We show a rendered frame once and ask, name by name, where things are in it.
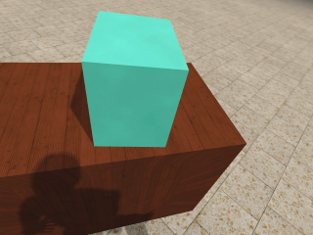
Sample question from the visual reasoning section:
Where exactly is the pedestal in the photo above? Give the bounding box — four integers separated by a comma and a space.
0, 62, 246, 235

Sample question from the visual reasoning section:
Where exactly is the carton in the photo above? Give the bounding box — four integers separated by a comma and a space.
81, 11, 189, 147

